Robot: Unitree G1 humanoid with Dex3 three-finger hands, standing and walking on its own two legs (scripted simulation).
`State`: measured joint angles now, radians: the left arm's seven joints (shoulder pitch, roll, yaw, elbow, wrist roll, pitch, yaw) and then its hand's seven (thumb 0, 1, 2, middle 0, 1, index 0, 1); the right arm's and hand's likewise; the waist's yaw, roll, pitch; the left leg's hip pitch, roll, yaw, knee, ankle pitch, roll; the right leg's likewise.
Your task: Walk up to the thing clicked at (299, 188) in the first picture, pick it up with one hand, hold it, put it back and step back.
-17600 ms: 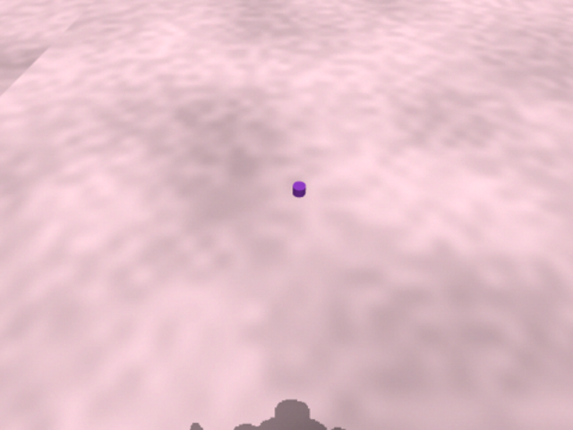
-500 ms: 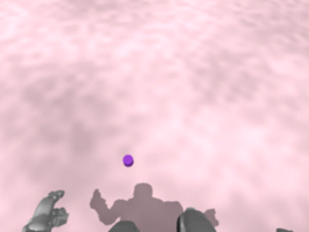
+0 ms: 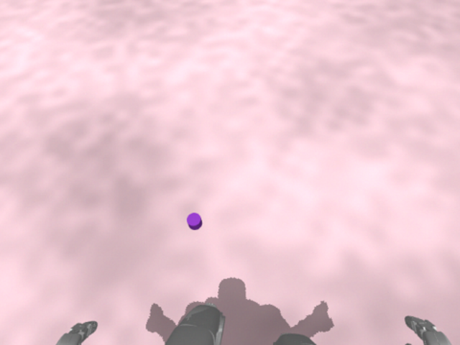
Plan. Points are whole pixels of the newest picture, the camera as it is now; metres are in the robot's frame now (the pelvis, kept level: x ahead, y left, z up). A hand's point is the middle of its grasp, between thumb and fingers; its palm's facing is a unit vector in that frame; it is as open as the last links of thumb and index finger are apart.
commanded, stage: walk up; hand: left
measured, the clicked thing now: (194, 221) +0.61 +0.25 -0.73
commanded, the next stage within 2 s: stand in 1.44 s
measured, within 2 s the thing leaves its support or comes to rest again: neither
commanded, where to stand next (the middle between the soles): +0.25 +0.00 m, yaw +4 degrees
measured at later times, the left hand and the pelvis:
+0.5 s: hand out of the picture -0.08 +0.25 -0.15, palm faces +0.03 -0.93 -0.37, open 7.4 cm; pelvis -0.13 -0.03 +0.00, yaw +0 degrees
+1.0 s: hand out of the picture -0.08 +0.24 -0.14, palm faces +0.08 -0.93 -0.37, open 7.4 cm; pelvis -0.15 -0.03 +0.01, yaw +3 degrees
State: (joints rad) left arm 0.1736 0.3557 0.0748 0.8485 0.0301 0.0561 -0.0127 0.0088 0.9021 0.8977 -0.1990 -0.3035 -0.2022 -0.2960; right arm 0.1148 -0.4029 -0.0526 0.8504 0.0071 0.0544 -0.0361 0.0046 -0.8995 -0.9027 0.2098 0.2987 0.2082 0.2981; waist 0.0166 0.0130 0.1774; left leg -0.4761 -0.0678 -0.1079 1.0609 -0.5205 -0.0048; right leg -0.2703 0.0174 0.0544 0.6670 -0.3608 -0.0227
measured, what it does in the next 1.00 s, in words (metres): walks backwards: left foot, then right foot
